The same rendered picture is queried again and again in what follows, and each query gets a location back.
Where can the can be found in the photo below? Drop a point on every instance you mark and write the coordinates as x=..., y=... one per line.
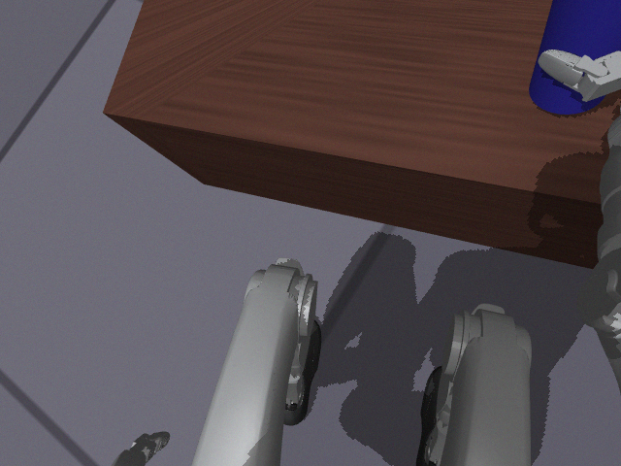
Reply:
x=580, y=27

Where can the left robot foot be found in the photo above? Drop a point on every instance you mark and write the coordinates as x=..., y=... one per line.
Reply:
x=295, y=413

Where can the right robot foot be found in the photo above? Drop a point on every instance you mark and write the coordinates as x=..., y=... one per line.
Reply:
x=428, y=417

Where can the right robot hand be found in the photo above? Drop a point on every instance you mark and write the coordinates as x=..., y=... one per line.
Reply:
x=601, y=76

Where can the left robot hand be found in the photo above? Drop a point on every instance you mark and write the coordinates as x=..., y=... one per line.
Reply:
x=143, y=449

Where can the right robot arm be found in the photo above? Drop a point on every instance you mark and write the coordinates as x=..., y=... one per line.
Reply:
x=599, y=299

